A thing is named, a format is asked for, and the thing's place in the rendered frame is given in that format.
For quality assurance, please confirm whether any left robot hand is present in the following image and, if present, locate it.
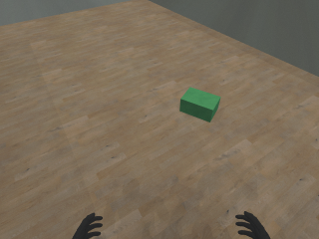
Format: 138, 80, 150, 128
72, 212, 103, 239

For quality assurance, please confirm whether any carton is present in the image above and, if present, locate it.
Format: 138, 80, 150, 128
179, 87, 221, 122

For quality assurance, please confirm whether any right robot hand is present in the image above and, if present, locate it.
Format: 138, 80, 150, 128
235, 211, 271, 239

